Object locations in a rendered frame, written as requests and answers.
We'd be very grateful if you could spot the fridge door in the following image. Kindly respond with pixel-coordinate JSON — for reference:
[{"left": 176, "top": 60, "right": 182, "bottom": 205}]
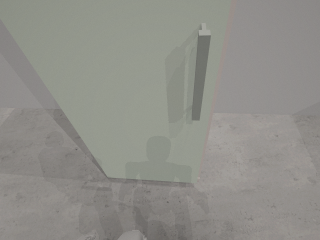
[{"left": 0, "top": 0, "right": 232, "bottom": 183}]

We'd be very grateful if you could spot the handle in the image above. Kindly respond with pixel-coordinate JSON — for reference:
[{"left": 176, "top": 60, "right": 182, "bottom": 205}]
[{"left": 191, "top": 23, "right": 211, "bottom": 121}]

